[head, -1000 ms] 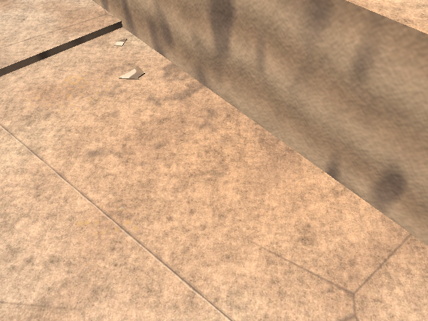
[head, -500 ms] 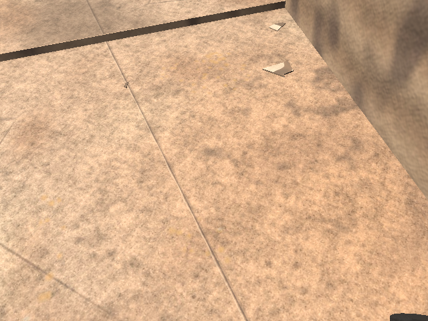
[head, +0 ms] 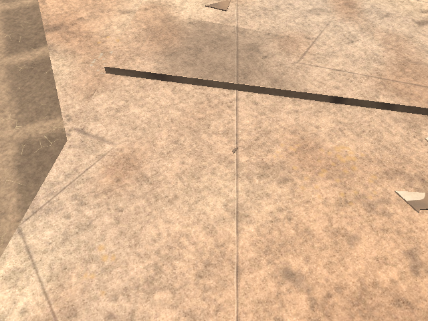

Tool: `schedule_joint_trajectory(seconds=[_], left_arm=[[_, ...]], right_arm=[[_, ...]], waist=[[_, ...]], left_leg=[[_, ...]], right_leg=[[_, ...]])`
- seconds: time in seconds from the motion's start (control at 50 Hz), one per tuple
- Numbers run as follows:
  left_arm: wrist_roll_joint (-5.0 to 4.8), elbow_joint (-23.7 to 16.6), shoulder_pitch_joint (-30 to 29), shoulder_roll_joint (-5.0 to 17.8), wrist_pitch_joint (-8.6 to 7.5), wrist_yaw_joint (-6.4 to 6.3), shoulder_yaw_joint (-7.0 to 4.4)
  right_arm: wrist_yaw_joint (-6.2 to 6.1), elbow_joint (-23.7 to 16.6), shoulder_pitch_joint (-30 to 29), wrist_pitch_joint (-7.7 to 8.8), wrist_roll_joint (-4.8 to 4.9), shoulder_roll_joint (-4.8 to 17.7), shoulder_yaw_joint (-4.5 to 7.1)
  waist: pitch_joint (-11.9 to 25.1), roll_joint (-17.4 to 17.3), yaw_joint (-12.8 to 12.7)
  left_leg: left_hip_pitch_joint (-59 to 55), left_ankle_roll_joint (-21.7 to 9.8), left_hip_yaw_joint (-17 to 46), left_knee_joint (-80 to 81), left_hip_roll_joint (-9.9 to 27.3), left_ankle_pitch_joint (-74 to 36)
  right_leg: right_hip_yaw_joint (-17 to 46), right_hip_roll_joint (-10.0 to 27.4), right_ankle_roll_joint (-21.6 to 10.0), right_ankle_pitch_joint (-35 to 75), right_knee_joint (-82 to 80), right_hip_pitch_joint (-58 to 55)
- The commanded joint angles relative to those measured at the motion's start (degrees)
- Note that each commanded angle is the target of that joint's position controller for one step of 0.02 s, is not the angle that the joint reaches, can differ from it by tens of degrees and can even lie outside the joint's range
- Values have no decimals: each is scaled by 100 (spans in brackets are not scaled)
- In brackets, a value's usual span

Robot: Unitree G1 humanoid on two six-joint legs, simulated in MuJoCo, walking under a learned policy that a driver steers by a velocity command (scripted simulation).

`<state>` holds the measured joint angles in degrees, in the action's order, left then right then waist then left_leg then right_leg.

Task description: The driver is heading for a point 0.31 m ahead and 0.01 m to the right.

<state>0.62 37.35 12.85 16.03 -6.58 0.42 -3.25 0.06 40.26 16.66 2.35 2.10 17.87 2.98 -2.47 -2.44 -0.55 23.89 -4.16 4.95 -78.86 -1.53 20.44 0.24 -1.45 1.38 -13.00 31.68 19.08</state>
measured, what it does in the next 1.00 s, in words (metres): walks ahead: left foot, then right foot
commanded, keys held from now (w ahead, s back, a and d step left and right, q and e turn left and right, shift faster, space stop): w+shift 0.08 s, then shift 0.92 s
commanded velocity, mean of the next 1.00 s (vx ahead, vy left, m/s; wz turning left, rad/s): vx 0.31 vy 0.00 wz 0.14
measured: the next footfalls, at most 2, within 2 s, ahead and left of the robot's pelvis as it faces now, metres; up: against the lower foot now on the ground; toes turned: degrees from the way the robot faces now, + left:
left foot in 0.30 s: +0.46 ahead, +0.13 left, +0.00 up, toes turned +5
right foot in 0.68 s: +0.48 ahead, -0.10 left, +0.00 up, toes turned +7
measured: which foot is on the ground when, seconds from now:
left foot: up 0.00-0.28, down 0.30-1.00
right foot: down 0.00-0.32, up 0.34-0.66, down 0.68-1.00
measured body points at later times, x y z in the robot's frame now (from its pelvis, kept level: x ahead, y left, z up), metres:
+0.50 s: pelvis +0.33 +0.05 +0.00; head +0.37 +0.06 +0.45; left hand +0.41 +0.33 -0.12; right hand +0.50 -0.19 -0.10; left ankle +0.42 +0.13 -0.73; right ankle +0.32 -0.12 -0.66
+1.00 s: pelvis +0.42 +0.02 +0.01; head +0.43 +0.03 +0.46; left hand +0.50 +0.28 -0.12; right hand +0.54 -0.22 -0.12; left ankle +0.42 +0.13 -0.73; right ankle +0.44 -0.11 -0.73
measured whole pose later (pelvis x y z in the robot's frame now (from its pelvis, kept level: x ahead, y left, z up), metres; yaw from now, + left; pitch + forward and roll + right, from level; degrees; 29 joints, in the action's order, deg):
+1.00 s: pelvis +0.42 +0.02 +0.01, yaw +6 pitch -1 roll +0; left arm 0.6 50.8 10.9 13.0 -1.0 -1.6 -0.4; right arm -0.8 54.6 9.4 -0.2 -0.5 13.4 1.4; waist -1.3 0.3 0.1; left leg 14.1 -1.4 0.4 -29.0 -1.8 14.1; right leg 1.0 1.2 1.2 -15.2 29.6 13.7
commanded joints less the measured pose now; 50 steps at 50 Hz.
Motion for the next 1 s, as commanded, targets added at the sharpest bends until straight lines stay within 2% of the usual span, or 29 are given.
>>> schedule_joint_trajectory(seconds=[0.02,0.06,0.08,0.12,0.16,0.18,0.22,0.24,0.26,0.28,0.3,0.32,0.34,0.36,0.38,0.4,0.42,0.46,0.5,0.54,0.6,0.66,0.68,0.7,0.72,0.76,0.78,0.86,1.0], left_arm=[[18,76,635,294,-44,44,-87],[-115,272,722,204,-66,84,-49],[-138,326,754,344,-80,76,-79],[-96,375,561,609,-84,30,-126],[-135,455,526,802,-70,-35,-144],[-174,593,867,903,-85,-43,-157],[-214,798,1150,1108,-38,-53,-181],[-216,847,1210,1174,11,-68,-190],[-208,885,1232,1206,76,-88,-188],[-200,884,1117,1233,154,-111,-183],[-180,830,1112,1153,182,-148,-154],[82,625,1531,511,182,-150,18],[-123,962,2754,125,148,-70,235],[-198,1077,2412,702,175,-56,81],[-233,823,1606,775,226,-92,58],[-149,737,1115,784,272,-192,43],[-98,713,1016,757,353,-250,19],[-76,754,1193,530,510,-263,42],[-33,727,1078,300,570,-294,103],[13,706,772,222,609,-298,147],[-25,700,345,396,697,-277,99],[75,680,104,387,702,-258,94],[131,646,48,436,688,-259,95],[147,559,-43,682,672,-276,68],[92,618,-278,1030,679,-274,-38],[121,664,-352,439,616,-212,93],[108,681,-416,395,580,-199,117],[27,860,-256,425,471,-212,119],[-12,1154,-196,409,507,-229,125]], right_arm=[[86,-735,-560,104,32,34,-36],[121,-768,-629,62,50,-134,-103],[138,-812,-762,72,4,-157,-133],[192,-895,-1095,144,-127,-82,-168],[308,-965,-1566,285,-249,-100,-215],[361,-1015,-1835,347,-256,-147,-223],[410,-1048,-1943,369,-194,58,-125],[402,-1009,-1816,363,-213,229,-45],[378,-888,-1429,353,-237,394,46],[337,-636,-617,327,-265,521,146],[257,-434,62,268,-317,706,221],[161,-291,554,229,-437,1234,264],[225,-396,520,249,-504,1067,146],[261,-448,159,189,-384,791,151],[276,-415,-340,178,-256,524,67],[262,-350,-675,193,-192,293,-6],[247,-300,-858,209,-260,182,-38],[248,-168,-1002,227,-413,180,-26],[213,-25,-1149,256,-438,225,-10],[144,106,-1170,205,-413,305,22],[87,293,-1076,90,-392,359,29],[75,437,-1095,6,-315,194,-54],[72,535,-923,-4,-314,42,-115],[67,607,-644,-3,-362,-31,-146],[35,683,-268,-28,-304,40,-92],[-50,702,-648,-121,-322,198,-57],[-81,752,-655,-165,-321,142,-67],[-85,936,-644,-167,-301,133,-59],[-118,1293,-767,-219,-237,131,-40]], waist=[[115,648,-169],[-124,615,4],[-285,517,52],[-604,341,152],[-556,304,27],[-435,361,-140],[-317,634,-114],[-149,759,-8],[138,860,228],[563,902,712],[930,806,1036],[1757,-864,703],[3390,-1411,372],[3327,-450,451],[2249,-187,335],[1511,224,203],[1243,170,32],[1138,-82,-240],[1104,-133,-342],[1161,-180,-250],[984,-199,-87],[603,-133,-147],[480,-41,-140],[398,338,31],[267,1098,375],[151,918,183],[144,866,201],[428,564,116],[519,281,63]], left_leg=[[1894,-58,355,340,664,-172],[2127,-82,409,749,716,-142],[2379,-51,454,972,716,-381],[2292,60,312,2009,685,-1049],[1093,124,-403,3446,516,-2168],[428,150,-568,3828,352,-2746],[121,73,-567,4439,145,-2886],[-33,-15,-627,4621,-14,-2703],[-434,-122,-693,4745,-157,-2631],[-1367,-245,-745,4922,-242,-2838],[-2451,-333,-510,4951,31,-3586],[-4218,-806,1126,4304,1510,-6556],[-5265,-1938,3395,4656,2819,-6830],[-4406,-1741,3007,5067,2356,-5857],[-3498,-1525,2104,5215,2027,-5299],[-2562,-1304,1640,5438,1719,-5059],[-1840,-1233,1347,5624,1573,-4997],[-845,-1207,977,5986,1440,-4892],[-345,-1220,558,6121,1351,-5005],[-224,-1123,326,6203,1230,-4362],[-62,-984,418,6455,1181,-2120],[181,-618,506,6365,952,-107],[232,-368,482,6234,779,300],[288,-102,343,5892,492,576],[33,83,-105,5821,112,425],[-714,178,-210,5576,135,-129],[-808,142,-172,5550,187,-273],[-983,90,-152,5452,246,-1079],[-1292,107,-167,5328,273,-1877]], right_leg=[[2193,1442,-1074,-727,-1853,-1657],[1928,1512,-1204,-521,-2052,-1424],[1824,1599,-1298,-363,-2182,-1381],[1154,1547,-1284,1321,-2329,-1089],[260,1132,-995,2470,-2449,-529],[185,1149,-963,2590,-2616,-436],[39,1230,-837,3095,-2428,-1124],[-10,1258,-744,3755,-2078,-1535],[-79,1251,-626,4415,-1528,-1825],[-267,1133,-451,4904,-549,-1735],[-343,910,-223,4486,651,-1126],[-408,160,66,-308,3168,354],[807,-355,160,-2700,5016,1261],[1090,27,131,-2302,5091,1056],[691,324,151,-1983,4666,1389],[520,538,211,-1646,4194,1427],[528,683,239,-1415,3880,1148],[514,771,278,-1173,3349,333],[411,763,306,-1076,2478,-59],[340,741,271,-508,1684,-369],[327,652,193,138,1041,-635],[208,517,-9,414,-10,-1064],[342,634,-112,596,-434,-1206],[722,1022,-271,1030,-714,-1277],[736,1025,-437,-48,-776,-645],[586,726,-251,-1051,-1063,81],[528,666,-163,-738,-1045,74],[406,594,-131,452,-739,-442],[290,492,-182,1139,-615,-674]])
